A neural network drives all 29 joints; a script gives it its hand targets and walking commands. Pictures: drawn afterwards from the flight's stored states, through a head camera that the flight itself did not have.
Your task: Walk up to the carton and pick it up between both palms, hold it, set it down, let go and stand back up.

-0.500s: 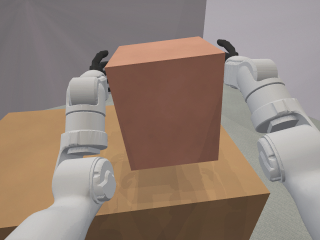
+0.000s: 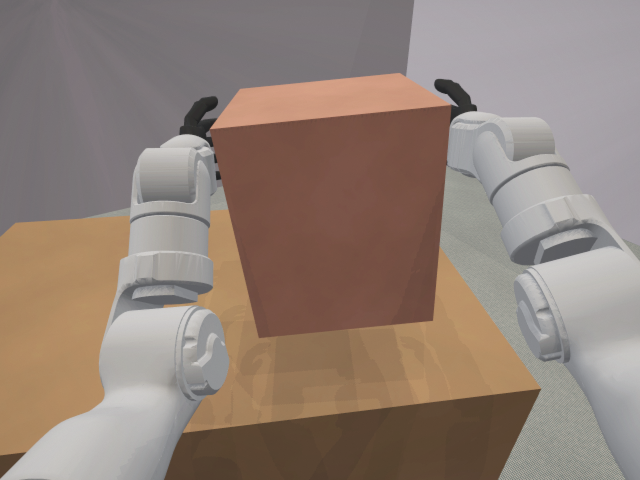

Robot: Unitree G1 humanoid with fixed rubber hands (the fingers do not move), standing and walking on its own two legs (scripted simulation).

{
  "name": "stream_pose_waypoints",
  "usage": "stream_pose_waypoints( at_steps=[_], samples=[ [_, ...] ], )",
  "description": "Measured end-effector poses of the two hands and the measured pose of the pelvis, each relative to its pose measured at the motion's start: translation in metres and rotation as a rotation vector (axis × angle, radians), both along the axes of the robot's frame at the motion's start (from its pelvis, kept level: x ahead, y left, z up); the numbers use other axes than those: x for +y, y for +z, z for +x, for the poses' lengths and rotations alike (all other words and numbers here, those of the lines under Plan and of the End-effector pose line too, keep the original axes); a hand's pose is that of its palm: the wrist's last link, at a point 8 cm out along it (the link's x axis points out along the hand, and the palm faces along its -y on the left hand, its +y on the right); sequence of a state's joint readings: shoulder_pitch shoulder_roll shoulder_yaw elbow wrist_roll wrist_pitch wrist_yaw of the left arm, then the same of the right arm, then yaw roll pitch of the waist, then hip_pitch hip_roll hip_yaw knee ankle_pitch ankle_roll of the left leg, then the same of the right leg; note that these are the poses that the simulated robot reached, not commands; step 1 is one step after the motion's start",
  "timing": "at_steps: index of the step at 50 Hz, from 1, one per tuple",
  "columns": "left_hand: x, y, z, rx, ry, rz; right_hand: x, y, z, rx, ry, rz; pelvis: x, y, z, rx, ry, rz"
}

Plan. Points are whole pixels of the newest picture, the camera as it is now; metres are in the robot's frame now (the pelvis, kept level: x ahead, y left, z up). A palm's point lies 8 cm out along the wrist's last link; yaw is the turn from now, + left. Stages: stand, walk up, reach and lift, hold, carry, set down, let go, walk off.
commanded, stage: hold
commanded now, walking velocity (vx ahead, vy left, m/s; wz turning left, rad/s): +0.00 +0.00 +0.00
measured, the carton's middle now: (332, 199) +0.38 -0.01 +0.26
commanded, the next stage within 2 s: none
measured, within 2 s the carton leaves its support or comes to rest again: neither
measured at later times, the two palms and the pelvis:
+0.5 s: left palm (198, 155) +0.37 +0.14 +0.32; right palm (464, 136) +0.37 -0.16 +0.34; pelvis +0.00 +0.00 +0.00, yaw +0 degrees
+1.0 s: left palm (188, 147) +0.37 +0.15 +0.33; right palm (460, 123) +0.36 -0.15 +0.35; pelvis +0.00 +0.00 +0.00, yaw +0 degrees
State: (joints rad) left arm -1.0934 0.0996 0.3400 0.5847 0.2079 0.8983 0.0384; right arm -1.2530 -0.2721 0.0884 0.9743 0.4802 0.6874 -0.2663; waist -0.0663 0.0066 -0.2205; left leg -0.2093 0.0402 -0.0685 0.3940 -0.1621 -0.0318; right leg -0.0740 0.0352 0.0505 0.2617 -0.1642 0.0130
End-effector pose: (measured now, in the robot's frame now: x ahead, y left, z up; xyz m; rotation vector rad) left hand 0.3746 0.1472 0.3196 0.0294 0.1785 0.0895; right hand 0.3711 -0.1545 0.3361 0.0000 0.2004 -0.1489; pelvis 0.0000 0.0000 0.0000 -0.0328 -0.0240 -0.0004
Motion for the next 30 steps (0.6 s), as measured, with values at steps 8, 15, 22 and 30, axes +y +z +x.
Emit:
stream_pose_waypoints(
  at_steps=[8, 15, 22, 30],
  samples=[
    [-0.0011, -0.004, -0.0027, -0.003, 0.002, -0.002, -0.0009, -0.0011, -0.0018, -0.003, 0.002, -0.002, 0.0001, -0.0002, 0.0005, -0.007, -0.002, 0.0],
    [-0.0017, -0.0027, -0.0056, -0.003, 0.006, -0.009, -0.0014, 0.0007, -0.004, -0.003, 0.003, 0.003, -0.0011, -0.0003, -0.001, -0.007, -0.003, 0.001],
    [-0.0032, 0.0022, -0.0062, -0.003, 0.006, -0.003, -0.0031, 0.0025, -0.0047, -0.003, 0.002, 0.015, -0.0019, -0.0002, -0.003, -0.001, -0.003, 0.002],
    [-0.0044, 0.0036, -0.0027, 0.009, 0.002, -0.005, -0.0045, -0.0001, -0.0032, 0.01, -0.002, 0.014, -0.0018, 0.0001, -0.0028, 0.005, -0.004, 0.004]
  ],
)
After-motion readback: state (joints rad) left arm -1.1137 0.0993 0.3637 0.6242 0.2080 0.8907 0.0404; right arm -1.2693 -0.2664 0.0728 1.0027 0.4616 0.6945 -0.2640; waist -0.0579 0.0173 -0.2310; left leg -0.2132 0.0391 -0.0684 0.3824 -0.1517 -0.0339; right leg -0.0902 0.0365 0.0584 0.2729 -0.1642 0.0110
